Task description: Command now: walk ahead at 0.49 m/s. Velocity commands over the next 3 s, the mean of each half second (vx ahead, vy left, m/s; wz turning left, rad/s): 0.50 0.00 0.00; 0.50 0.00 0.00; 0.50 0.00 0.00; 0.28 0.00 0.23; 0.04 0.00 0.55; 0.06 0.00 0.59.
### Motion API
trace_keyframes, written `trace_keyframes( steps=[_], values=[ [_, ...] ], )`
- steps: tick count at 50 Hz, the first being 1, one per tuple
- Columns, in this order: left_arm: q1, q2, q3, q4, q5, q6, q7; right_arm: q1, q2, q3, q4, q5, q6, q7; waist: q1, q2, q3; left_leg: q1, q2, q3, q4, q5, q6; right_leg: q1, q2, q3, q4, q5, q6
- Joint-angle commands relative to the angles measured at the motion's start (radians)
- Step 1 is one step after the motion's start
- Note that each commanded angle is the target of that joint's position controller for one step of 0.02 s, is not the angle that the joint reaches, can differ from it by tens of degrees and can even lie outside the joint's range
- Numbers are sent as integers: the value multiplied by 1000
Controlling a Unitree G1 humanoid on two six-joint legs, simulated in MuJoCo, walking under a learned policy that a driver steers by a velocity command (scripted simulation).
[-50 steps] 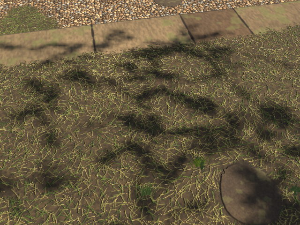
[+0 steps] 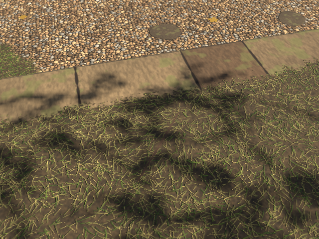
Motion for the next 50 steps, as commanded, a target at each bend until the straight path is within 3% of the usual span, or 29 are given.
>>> trace_keyframes(
  steps=[1, 5, 10, 12, 13, 14, 15, 16, 17, 18, 19, 20, 21, 23, 25, 28, 32, 37, 40, 41, 42, 43, 44, 45, 46, 47, 48, 50],
  values=[
    [33, 45, 13, -42, 12, 4, 7, -41, -132, -21, -55, 2, -18, -20, 47, 74, 55, -106, 280, -207, -204, 73, 171, -20, -42, 2, -144, 162, 27],
    [-129, 28, 6, -85, 3, -8, -6, 41, -160, -26, -38, 18, -4, -34, -13, 76, 54, -19, 264, -159, -186, 87, 126, 14, 5, -38, -432, 308, 35],
    [-250, 44, 3, -134, -10, -17, -36, 113, -170, -32, -4, 26, 17, -37, -48, 91, 82, 146, 328, -180, -113, 62, 112, 8, 33, -43, -581, 216, 15],
    [-225, 66, 10, -140, -10, -26, -46, 104, -182, -38, -3, 27, 28, -39, -21, 105, 66, 190, 352, -193, -57, 118, 96, 68, 50, -52, -622, 135, -13],
    [-168, 85, 20, -128, -9, -30, -48, 83, -189, -39, -7, 26, 33, -40, 18, 116, 36, 191, 343, -182, 9, 240, 82, 159, 75, -74, -643, 108, -30],
    [-36, 122, 42, -88, -8, -33, -45, 66, -176, -34, -13, 21, 39, -39, 85, 107, -40, 170, 294, -140, 165, 402, 59, 333, 109, -100, -664, 102, -56],
    [170, 196, 69, -37, -1, -34, -37, 56, -136, -16, -36, 7, 38, -39, 162, 48, -188, 18, 233, -83, 445, 351, 23, 633, 8, 12, -636, 126, -115],
    [297, 310, 98, -12, 14, -25, -35, 160, -17, 20, -53, 3, 15, -29, 142, -207, -330, -410, 60, -14, 850, -54, -58, 1035, -239, 452, -700, 20, -274],
    [311, 226, 74, -7, 12, -25, -39, 159, -63, 12, -36, 22, -13, -24, 150, -217, -391, -552, 48, -170, 1010, -420, -47, 1071, -285, 692, -833, -68, -306],
    [214, 165, 54, -24, 6, -27, -39, 64, -157, -13, -63, 48, -27, -20, 130, -146, -234, -635, 112, -182, 1064, -359, -24, 943, -251, 546, -840, -70, -246],
    [114, 128, 40, -49, 5, -24, -39, -2, -163, -15, -81, 48, -28, -24, 99, -73, -151, -611, 170, -153, 1030, -259, -18, 793, -209, 396, -859, 4, -211],
    [47, 96, 30, -59, 8, -23, -44, -35, -149, -19, -85, 34, -21, -31, 71, -19, -83, -571, 203, -137, 963, -189, -24, 660, -164, 296, -899, 72, -193],
    [18, 72, 22, -59, 14, -25, -48, -26, -134, -25, -83, 24, -6, -36, 37, -31, -52, -508, 232, -140, 902, -141, -28, 572, -123, 220, -935, 115, -173],
    [37, 72, 23, -36, 17, -30, -53, 10, -88, -22, -72, 20, 19, -38, 11, -42, -32, -447, 236, -123, 859, -96, -42, 497, -91, 145, -977, 199, -179],
    [76, 101, 31, -12, 18, -32, -45, -25, -88, -26, -89, 16, 29, -41, 6, -24, -7, -495, 239, -118, 795, -31, -57, 497, -87, 97, -997, 288, -190],
    [125, 113, 33, 12, 15, -23, -27, -144, -82, -28, -130, 9, 28, -40, 30, -15, 19, -568, 239, -114, 621, 103, -73, 538, -82, 55, -1010, 326, -181],
    [181, 130, 34, 37, 5, -16, -14, -287, -64, -21, -169, 16, 20, -28, 74, -20, 51, -524, 203, -79, 393, 241, -72, 563, -63, 7, -1031, 257, -156],
    [248, 138, 42, 83, -4, 4, -7, -407, -71, -16, -218, 26, 9, -2, 100, -21, 97, -556, 185, -80, 269, 177, -45, 717, -124, 16, -979, 257, -149],
    [222, 156, 51, 85, -6, 17, -1, -368, -100, -26, -221, 26, -2, 10, 58, -40, 62, -443, 151, -53, 230, 71, -9, 764, -143, 12, -891, 424, -126],
    [200, 164, 54, 81, -5, 22, -1, -297, -124, -39, -203, 25, -4, 9, 16, -55, 14, -322, 116, -23, 221, 51, 8, 756, -127, -4, -809, 590, -113],
    [183, 149, 47, 75, 0, 28, -1, -141, -163, -63, -153, 24, -3, 3, -59, -43, -74, -113, 83, 3, 210, 62, 33, 709, -75, -42, -632, 703, -89],
    [184, 121, 32, 53, 12, 27, -2, 50, -233, -87, -108, 15, -2, -6, -124, 32, -215, 204, 217, -150, 239, 84, 91, 510, -17, -83, -344, 516, -54],
    [310, -12, -6, 50, 13, 5, -16, 152, -315, -106, -82, 5, 5, -7, -75, 288, -359, 581, 463, -629, 149, -101, 256, 84, 172, -88, 56, -65, 20],
    [278, 46, 5, 66, -4, -23, -21, 143, -231, -79, -86, 11, 5, -5, -93, 260, -388, 586, 481, -801, 29, -170, 247, -34, 170, 73, 193, -363, 1],
    [178, 124, 27, 30, -31, -37, -24, 53, -186, -65, -98, 17, 2, -7, -76, 211, -234, 453, 450, -651, 14, -159, 191, -111, 111, 65, 229, -302, -18],
    [112, 132, 29, 11, -32, -40, -17, -45, -156, -54, -122, 16, 2, -7, -41, 129, -142, 287, 416, -514, -10, -72, 161, -85, 52, 30, 184, -199, -23],
    [79, 124, 35, 7, -16, -35, -9, -105, -124, -45, -129, 8, 0, -2, -11, 82, -78, 145, 376, -419, -44, 5, 144, -39, 17, 16, 123, -132, -20],
    [124, 80, 39, 16, -7, -5, -3, -128, -90, -35, -117, -4, -5, 4, 43, 125, -51, 9, 321, -313, -105, 54, 129, 75, -21, 20, 44, -67, -17]
  ],
)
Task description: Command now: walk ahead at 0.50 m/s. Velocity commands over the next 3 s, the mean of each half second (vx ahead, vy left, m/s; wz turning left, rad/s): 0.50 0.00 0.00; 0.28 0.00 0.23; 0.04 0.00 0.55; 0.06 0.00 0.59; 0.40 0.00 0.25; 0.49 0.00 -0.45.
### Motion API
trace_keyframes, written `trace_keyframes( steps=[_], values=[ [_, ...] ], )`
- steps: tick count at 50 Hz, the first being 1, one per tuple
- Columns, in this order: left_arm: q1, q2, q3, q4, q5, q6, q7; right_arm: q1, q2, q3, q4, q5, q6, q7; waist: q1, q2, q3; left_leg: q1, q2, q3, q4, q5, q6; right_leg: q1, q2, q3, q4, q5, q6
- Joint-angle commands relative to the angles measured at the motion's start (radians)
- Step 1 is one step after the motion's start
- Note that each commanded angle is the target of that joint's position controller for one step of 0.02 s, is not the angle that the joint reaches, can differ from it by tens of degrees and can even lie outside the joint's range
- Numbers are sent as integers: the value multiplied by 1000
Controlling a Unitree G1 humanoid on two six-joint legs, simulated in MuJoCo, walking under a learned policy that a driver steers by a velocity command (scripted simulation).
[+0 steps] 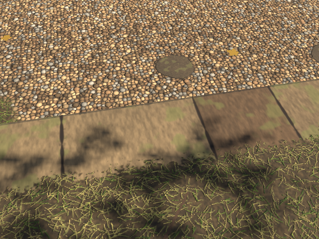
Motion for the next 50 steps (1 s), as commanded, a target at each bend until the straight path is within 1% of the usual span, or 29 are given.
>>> trace_keyframes(
  steps=[1, 4, 6, 10, 15, 18, 19, 20, 21, 22, 23, 24, 25, 26, 27, 28, 29, 31, 33, 37, 39, 42, 44, 45, 46, 47, 48, 49, 50],
  values=[
    [54, 51, 23, -46, 5, 11, 10, 22, -81, -13, -24, -7, -16, 2, 23, 117, -62, 144, 251, -278, -291, 99, 164, -139, -92, 34, -29, 89, 0],
    [-31, 57, 29, -79, 15, 23, 15, 74, -127, -24, 2, -5, -18, -16, 17, 88, -15, 145, 253, -227, -331, 168, 178, -228, -104, 27, -151, 197, 29],
    [-105, 53, 31, -103, 19, 21, 13, 110, -131, -24, 15, -2, -11, -29, -2, 80, -2, 183, 249, -203, -338, 189, 167, -282, -102, 23, -262, 296, 42],
    [-236, 31, 21, -137, 14, 12, -1, 166, -141, -22, 36, 7, -2, -39, -42, 87, 24, 220, 222, -141, -345, 169, 134, -255, -66, -11, -487, 447, 43],
    [-368, 32, 10, -186, 2, 2, -29, 243, -152, -28, 80, 15, 16, -43, -81, 88, 68, 360, 274, -140, -294, 169, 131, -276, -37, -25, -625, 397, 27],
    [-350, 59, 15, -197, 0, -8, -44, 229, -168, -38, 88, 20, 29, -49, -47, 108, 51, 422, 308, -146, -220, 287, 110, -205, -14, -36, -671, 294, -11],
    [-295, 80, 25, -185, 1, -11, -44, 207, -177, -41, 83, 20, 32, -50, -12, 121, 16, 421, 300, -135, -161, 427, 98, -108, 14, -59, -682, 268, -27],
    [-176, 110, 44, -149, 5, -12, -41, 181, -173, -39, 77, 21, 37, -50, 54, 118, -53, 396, 262, -101, -25, 582, 77, 62, 50, -90, -703, 275, -50],
    [8, 167, 69, -94, 10, -11, -33, 175, -144, -27, 65, 14, 39, -49, 125, 86, -174, 274, 204, -59, 200, 555, 45, 339, 17, -50, -678, 302, -90],
    [160, 270, 94, -68, 31, -8, -25, 265, -52, 1, 43, -1, 26, -43, 118, -116, -343, -94, 76, -8, 600, 174, -20, 747, -245, 335, -687, 248, -222],
    [181, 234, 80, -56, 19, -4, -30, 289, -20, 15, 57, 11, 0, -34, 109, -253, -435, -314, -29, -117, 819, -412, -38, 867, -357, 702, -864, 120, -308],
    [110, 167, 57, -68, 11, -6, -30, 206, -124, -12, 41, 38, -20, -29, 110, -169, -309, -416, 41, -183, 910, -388, -15, 767, -319, 608, -884, 51, -253],
    [22, 127, 45, -91, 14, -5, -27, 122, -143, -15, 16, 49, -28, -29, 90, -108, -196, -432, 96, -154, 894, -300, 1, 619, -282, 458, -900, 88, -212],
    [-51, 100, 34, -101, 21, -6, -31, 83, -132, -18, 11, 40, -25, -35, 56, -33, -116, -390, 139, -132, 826, -216, -1, 460, -240, 347, -938, 167, -191],
    [-91, 71, 25, -105, 29, -11, -34, 84, -125, -27, 14, 26, -13, -42, 22, -33, -78, -330, 172, -137, 758, -164, -2, 358, -201, 271, -971, 218, -172],
    [-100, 61, 22, -99, 34, -12, -37, 109, -101, -27, 21, 23, 3, -43, -3, -50, -66, -275, 184, -138, 724, -135, -5, 296, -181, 229, -1002, 237, -167],
    [-89, 65, 23, -90, 32, -15, -38, 125, -78, -25, 27, 20, 15, -45, -13, -50, -59, -251, 187, -132, 697, -121, -10, 263, -172, 201, -1024, 263, -174],
    [-68, 95, 27, -72, 36, -20, -29, 111, -72, -29, 20, 13, 28, -53, -31, -32, -25, -260, 178, -115, 634, -83, -37, 227, -167, 125, -1029, 535, -188],
    [-59, 109, 29, -58, 45, -16, -14, 75, -64, -28, 8, 6, 34, -53, -34, -26, -21, -283, 166, -109, 524, 1, -59, 240, -155, 27, -1005, 758, -174],
    [-47, 121, 26, -40, 46, -4, 9, -44, -33, -12, -24, 8, 37, -37, 7, -39, -34, -171, 117, -70, 256, 226, -51, 233, -111, -113, -994, 771, -124],
    [-39, 140, 31, -30, 39, 8, 19, -88, -53, -15, -51, 9, 43, -29, 22, -43, -38, -177, 102, -69, 210, 231, -49, 297, -139, -118, -971, 761, -128],
    [-51, 150, 40, -23, 19, 35, 35, -121, -82, -23, -94, 3, 49, -13, 22, -51, -31, -223, 97, -66, 168, 107, -26, 402, -189, -108, -884, 762, -118],
    [-80, 161, 49, -35, 6, 53, 48, -79, -103, -34, -105, 1, 49, 0, -6, -58, -48, -180, 70, -38, 131, 19, 0, 428, -198, -106, -771, 817, -95],
    [-101, 163, 51, -47, 1, 63, 54, -8, -120, -46, -90, 1, 46, 3, -43, -38, -80, -85, 36, -12, 53, 63, 20, 417, -167, -129, -654, 838, -66],
    [-60, 155, 49, -53, 10, 66, 56, 69, -188, -73, -79, -2, 43, -5, -62, 52, -142, 79, 49, -79, -12, 345, 60, 351, -89, -165, -460, 723, -6],
    [-54, 108, 30, -90, 51, 59, 48, 132, -274, -93, -86, -11, 50, -26, -52, 238, -225, 316, 244, -350, 26, 821, 161, 98, 25, -190, -140, 238, 65],
    [6, 53, 10, -110, 52, 51, 33, 128, -284, -85, -106, -22, 53, -26, -11, 343, -370, 518, 431, -683, -22, 834, 372, -149, 178, -54, 125, -380, 94],
    [-10, 104, 21, -99, 29, 48, 20, 96, -218, -69, -130, -13, 56, -20, -32, 199, -385, 453, 386, -635, -57, 610, 340, -182, 108, 74, 189, -331, 78],
    [-73, 117, 26, -112, 5, 54, 21, 15, -180, -61, -158, -3, 58, -24, -22, 131, -280, 349, 331, -527, -81, 440, 280, -223, 77, 62, 167, -247, 71]
  ],
)
Over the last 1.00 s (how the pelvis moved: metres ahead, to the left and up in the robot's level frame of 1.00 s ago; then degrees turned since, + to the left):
0.55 -0.01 -0.01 1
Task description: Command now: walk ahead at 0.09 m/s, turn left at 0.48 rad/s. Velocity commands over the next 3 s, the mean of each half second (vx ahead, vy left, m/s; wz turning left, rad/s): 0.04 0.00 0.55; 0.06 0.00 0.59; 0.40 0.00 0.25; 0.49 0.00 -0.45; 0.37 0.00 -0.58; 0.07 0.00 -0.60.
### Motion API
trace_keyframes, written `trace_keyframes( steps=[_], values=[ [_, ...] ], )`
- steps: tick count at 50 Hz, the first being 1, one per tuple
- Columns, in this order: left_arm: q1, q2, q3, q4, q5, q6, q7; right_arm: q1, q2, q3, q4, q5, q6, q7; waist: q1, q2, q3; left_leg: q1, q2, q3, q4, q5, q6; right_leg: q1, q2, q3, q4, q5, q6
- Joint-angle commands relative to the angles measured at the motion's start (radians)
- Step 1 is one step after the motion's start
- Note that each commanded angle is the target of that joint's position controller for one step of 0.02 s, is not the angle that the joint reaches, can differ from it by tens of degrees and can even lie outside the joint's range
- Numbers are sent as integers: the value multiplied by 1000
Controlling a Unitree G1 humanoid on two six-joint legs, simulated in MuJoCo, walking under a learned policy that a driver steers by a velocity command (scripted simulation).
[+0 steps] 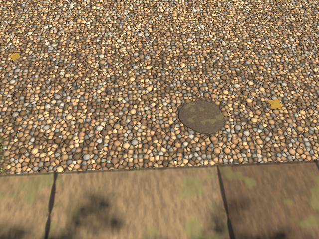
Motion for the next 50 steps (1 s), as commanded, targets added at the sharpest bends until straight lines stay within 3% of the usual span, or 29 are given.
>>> trace_keyframes(
  steps=[1, 2, 3, 5, 9, 12, 15, 18, 19, 20, 21, 22, 23, 24, 25, 28, 31, 34, 38, 40, 41, 42, 43, 44, 45, 46, 47, 48, 50],
  values=[
    [44, 97, 22, -58, -13, 2, 3, 37, -147, -35, -84, 17, 5, -14, -4, 14, -218, 372, 288, -392, -211, 263, 209, -298, -46, 109, 212, 26, 10],
    [17, 120, 33, -69, 3, 14, 18, 14, -135, -32, -93, 22, 13, -21, 3, 23, -181, 283, 255, -367, -234, 161, 182, -265, -64, 109, 130, 77, 13],
    [14, 114, 35, -78, 9, 23, 21, 10, -141, -33, -97, 11, 21, -27, 17, 62, -168, 212, 222, -350, -252, 115, 171, -211, -54, 98, 91, 115, 17],
    [31, 84, 31, -81, 6, 28, 27, 20, -157, -40, -108, 0, 28, -37, 23, 117, -173, 189, 193, -337, -262, 104, 167, -179, -32, 91, -11, 148, 28],
    [-3, 78, 27, -96, 4, 29, 33, 35, -182, -50, -128, 13, 36, -55, 2, 127, -197, 208, 183, -381, -262, -40, 147, -164, -19, 114, -164, 209, 49],
    [-29, 83, 28, -109, -1, 24, 27, 29, -182, -52, -142, 13, 48, -62, -11, 152, -178, 191, 170, -425, -271, -149, 131, -131, -6, 122, -250, 227, 54],
    [-24, 89, 28, -115, -10, 8, 15, 35, -179, -52, -154, 12, 61, -65, -16, 170, -171, 215, 167, -476, -259, -136, 122, -81, 7, 125, -352, 211, 43],
    [61, 99, 34, -95, -16, -7, -3, 12, -176, -50, -174, 25, 76, -70, 34, 173, -168, 198, 132, -492, -210, -76, 86, 71, 13, 98, -590, 302, 9],
    [104, 129, 45, -83, -10, -8, -7, 25, -158, -44, -178, 31, 81, -72, 47, 144, -170, 139, 88, -460, -163, -122, 45, 178, -45, 117, -684, 361, -14],
    [117, 199, 59, -89, 13, -2, -4, 65, -99, -31, -181, 30, 84, -71, 17, -44, -184, 0, -13, -329, 57, -321, -8, 295, -264, 299, -741, 378, -87],
    [67, 251, 68, -108, 53, 5, -5, 45, -121, -41, -226, 36, 70, -66, -11, -317, -122, -179, -142, -159, 268, -487, -54, 228, -419, 543, -801, 550, -239],
    [-2, 194, 55, -148, 58, 1, -1, 65, -207, -65, -205, 14, 59, -58, -21, -234, -116, -178, -65, -187, 468, -456, -85, 196, -446, 519, -786, 619, -280],
    [-54, 143, 43, -170, 42, 1, 5, 100, -225, -76, -174, 20, 63, -54, -39, -154, -117, -163, -56, -174, 546, -390, -98, 191, -383, 398, -753, 649, -236],
    [-74, 122, 38, -180, 25, 3, 8, 125, -196, -73, -148, 21, 76, -58, -44, -114, -111, -165, -50, -154, 603, -341, -117, 203, -319, 307, -731, 638, -191],
    [-71, 113, 33, -182, 9, 6, 11, 132, -173, -67, -144, 18, 87, -59, -33, -111, -97, -189, -43, -146, 667, -302, -136, 216, -300, 262, -724, 648, -181],
    [-17, 121, 30, -179, 14, 21, 20, 67, -127, -48, -186, 35, 95, -51, 8, -139, -68, -211, -11, -75, 628, -238, -170, 244, -265, 155, -741, 663, -201],
    [44, 156, 42, -172, 14, 33, 27, 1, -110, -35, -236, 34, 92, -43, 55, -164, -89, -202, 37, -48, 478, -238, -191, 341, -303, 140, -737, 690, -227],
    [26, 194, 58, -186, 7, 36, 17, -8, -98, -23, -264, 30, 91, -26, 60, -178, -105, -76, 69, 2, 335, -260, -176, 305, -326, 88, -734, 711, -231],
    [15, 215, 69, -191, -13, 33, -3, 8, -121, -34, -280, 32, 103, -8, 49, -189, -104, 54, 58, 59, 162, -244, -127, 274, -352, 54, -700, 709, -215],
    [-7, 215, 71, -190, -32, 33, -7, 60, -118, -41, -268, 33, 106, 1, 7, -175, -110, 163, 38, 86, -27, -127, -77, 248, -346, 20, -626, 679, -168],
    [23, 187, 64, -175, -35, 31, -10, 106, -134, -52, -250, 31, 106, -4, -9, -135, -125, 279, 16, 77, -132, -26, -44, 192, -317, -23, -547, 616, -116],
    [69, 138, 53, -163, -12, 29, -17, 172, -197, -75, -237, 34, 103, -16, -16, 23, -170, 483, 101, -73, -167, 151, 9, 17, -250, -107, -361, 383, -35],
    [45, 54, 20, -218, 48, 25, -28, 211, -306, -91, -254, 37, 96, -32, 8, 333, -176, 630, 357, -443, -132, 357, 150, -315, -110, -142, -31, -163, 49],
    [-47, 111, 37, -258, 16, 8, -26, 266, -288, -85, -254, 9, 62, -15, -90, 263, -243, 566, 429, -606, -236, -2, 296, -418, -60, 41, 104, -140, 40],
    [-102, 156, 51, -271, -18, -2, -29, 245, -247, -70, -242, 9, 36, -7, -83, 195, -160, 534, 374, -563, -298, -298, 257, -467, -89, 77, 128, -41, 13],
    [-112, 177, 61, -268, -24, -8, -31, 199, -213, -58, -235, 21, 24, -10, -59, 169, -87, 472, 334, -519, -331, -466, 204, -485, -109, 82, 92, 63, -11],
    [-99, 181, 66, -249, -13, -12, -28, 158, -189, -44, -243, 26, 20, -17, -39, 152, -52, 426, 302, -485, -348, -484, 174, -465, -121, 87, 54, 135, -13],
    [-79, 178, 67, -246, -2, -18, -29, 129, -182, -37, -250, 25, 20, -24, -15, 158, -37, 384, 270, -451, -368, -461, 161, -424, -118, 89, 7, 205, -7],
    [-60, 154, 63, -234, 2, -37, -37, 131, -175, -32, -257, 10, 10, -35, -3, 148, -50, 369, 233, -401, -384, -352, 152, -372, -94, 73, -59, 323, 3]
  ],
)
Over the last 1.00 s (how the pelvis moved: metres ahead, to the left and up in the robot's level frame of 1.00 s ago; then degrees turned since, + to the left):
0.48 -0.04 -0.01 9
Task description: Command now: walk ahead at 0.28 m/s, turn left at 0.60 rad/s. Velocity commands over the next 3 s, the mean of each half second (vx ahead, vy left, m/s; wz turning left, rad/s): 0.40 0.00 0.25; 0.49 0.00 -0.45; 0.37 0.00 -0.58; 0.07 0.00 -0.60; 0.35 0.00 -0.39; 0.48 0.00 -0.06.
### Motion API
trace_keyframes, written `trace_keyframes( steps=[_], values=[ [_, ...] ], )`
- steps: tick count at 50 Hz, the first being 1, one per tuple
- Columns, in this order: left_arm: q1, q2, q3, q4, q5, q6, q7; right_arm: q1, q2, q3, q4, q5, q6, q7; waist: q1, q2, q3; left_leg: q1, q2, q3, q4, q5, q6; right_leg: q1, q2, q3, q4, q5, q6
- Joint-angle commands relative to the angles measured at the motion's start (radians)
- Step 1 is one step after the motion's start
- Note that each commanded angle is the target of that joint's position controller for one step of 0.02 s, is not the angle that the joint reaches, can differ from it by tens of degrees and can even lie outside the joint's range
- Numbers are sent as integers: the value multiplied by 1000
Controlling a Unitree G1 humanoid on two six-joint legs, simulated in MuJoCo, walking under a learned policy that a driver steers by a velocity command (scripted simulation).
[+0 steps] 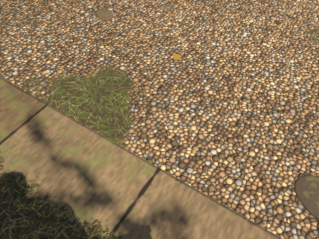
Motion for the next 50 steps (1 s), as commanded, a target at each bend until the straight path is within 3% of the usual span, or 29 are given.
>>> trace_keyframes(
  steps=[1, 5, 10, 13, 15, 16, 17, 18, 19, 20, 21, 23, 25, 29, 32, 35, 37, 38, 39, 40, 41, 42, 43, 44, 46, 50],
  values=[
    [-85, 85, 22, -85, 4, -48, -6, -20, -160, -40, -72, -10, -36, -19, -11, 166, -13, 139, 219, -326, -283, -164, 167, -181, -6, 44, -100, 164, 5],
    [-146, 45, 2, -99, -1, -63, -15, 26, -189, -50, -47, 4, -45, -24, -38, 176, 5, 93, 192, -280, -261, -80, 157, -84, 33, 46, -346, 248, 33],
    [-188, 49, -11, -120, -15, -80, -37, 82, -186, -45, -8, 13, -47, -12, -73, 175, 24, 64, 222, -309, -222, -89, 158, 28, 37, 38, -480, 245, 21],
    [-147, 73, -6, -122, -20, -93, -41, 82, -176, -39, 2, 11, -43, -4, -47, 190, 25, 80, 231, -345, -172, -52, 144, 117, 41, 19, -540, 198, -20],
    [-28, 91, 6, -90, -10, -97, -34, 72, -139, -25, 1, 6, -40, -5, 15, 189, -19, 57, 182, -310, -67, 54, 106, 290, 45, 4, -586, 198, -60],
    [97, 128, 16, -71, -1, -100, -27, 59, -92, -8, -11, -5, -43, -6, 69, 121, -105, -8, 123, -230, 144, 106, 66, 459, -54, 116, -594, 171, -114],
    [208, 239, 44, -40, 12, -94, -30, 110, -55, 4, -46, 11, -58, -15, 58, -180, -193, -293, -13, -63, 482, -27, -14, 714, -225, 490, -681, 5, -260],
    [260, 192, 33, -25, -7, -90, -44, 92, -113, -6, -52, 10, -72, -21, 81, -248, -169, -494, -28, -76, 687, -315, -47, 766, -309, 768, -802, -175, -328],
    [217, 130, 10, -31, -18, -86, -44, 41, -162, -20, -50, 23, -80, -14, 70, -148, -62, -585, 31, -93, 765, -259, -35, 707, -302, 710, -805, -229, -308],
    [180, 106, 1, -50, -10, -77, -41, -7, -153, -15, -48, 18, -88, -10, 64, -81, -17, -587, 64, -64, 771, -185, -27, 638, -258, 604, -805, -166, -289],
    [155, 91, -5, -58, -6, -69, -38, -45, -138, -13, -57, 3, -97, -5, 55, -39, 19, -587, 86, -47, 724, -123, -27, 573, -222, 536, -819, -77, -283],
    [128, 73, -15, -73, 1, -60, -29, -57, -116, -13, -60, -14, -106, 2, 24, -51, 21, -505, 113, -37, 618, -46, -40, 483, -159, 440, -845, 75, -267],
    [134, 80, -14, -71, -9, -57, -17, -71, -93, -7, -60, -20, -106, 6, 17, -67, 10, -462, 102, -6, 516, -14, -69, 440, -130, 369, -859, 193, -272],
    [174, 119, -1, -49, -21, -44, 5, -209, -42, 18, -80, -16, -115, 14, 53, -55, 20, -323, 56, 21, 216, 177, -110, 343, -80, 261, -843, 317, -241],
    [232, 125, 2, -33, -30, -32, 10, -282, -62, 14, -90, 1, -122, 25, 77, -59, 17, -234, 23, 12, 109, 270, -117, 333, -95, 294, -814, 295, -226],
    [244, 127, 6, -31, -36, -20, 14, -286, -102, -4, -94, 9, -129, 27, 52, -79, 16, -160, 21, -12, 37, 228, -89, 379, -124, 364, -758, 267, -195],
    [226, 110, 3, -39, -30, -15, 15, -174, -138, -27, -66, 6, -133, 18, -20, -83, -32, 22, 23, 7, -21, 195, -45, 362, -87, 353, -643, 357, -157],
    [211, 70, -11, -55, -20, -17, 10, -50, -176, -44, -50, -6, -135, 9, -85, -52, -130, 223, 106, -55, -8, 170, 2, 292, -30, 309, -453, 346, -124],
    [227, -7, -36, -87, 13, -20, 12, 127, -247, -61, -32, -12, -124, -2, -137, 120, -305, 491, 311, -273, 14, 101, 60, 137, 56, 201, -134, 64, -82],
    [362, -34, -47, -116, -36, -32, 11, 140, -283, -65, 1, -22, -111, 12, -51, 448, -360, 636, 482, -735, -124, -156, 200, -168, 119, 146, 135, -274, -49],
    [313, 74, -23, -84, -55, -28, 15, 92, -172, -42, -15, -11, -109, 13, -75, 270, -226, 537, 443, -682, -165, -287, 171, -256, 46, 174, 238, -194, -38],
    [213, 107, -12, -98, -47, -22, 12, 49, -123, -29, -15, -6, -106, 10, -87, 182, -111, 422, 398, -494, -166, -198, 136, -269, 15, 145, 242, -98, -36],
    [177, 90, -13, -102, -36, -17, 12, 3, -105, -20, -12, -13, -104, 12, -62, 113, -61, 315, 352, -381, -184, -55, 122, -227, -17, 131, 220, -30, -29],
    [147, 79, -10, -114, -26, -14, 7, -29, -85, -15, -3, -18, -102, 13, -43, 118, -18, 241, 317, -298, -207, 36, 120, -209, -39, 131, 176, 9, -25],
    [146, 42, -14, -124, -33, 0, -5, -54, -79, -16, 13, -22, -111, 11, -14, 157, 4, 156, 289, -183, -254, 132, 118, -153, -65, 113, 135, 43, -19],
    [68, 9, -27, -163, -19, 9, -14, -52, -129, -34, 56, -15, -120, 6, -11, 110, 37, 139, 304, -48, -302, 277, 142, -196, -78, 99, -13, 149, 3]
  ],
)
Over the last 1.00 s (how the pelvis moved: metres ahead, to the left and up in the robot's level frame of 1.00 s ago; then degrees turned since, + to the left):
0.04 0.01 0.02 35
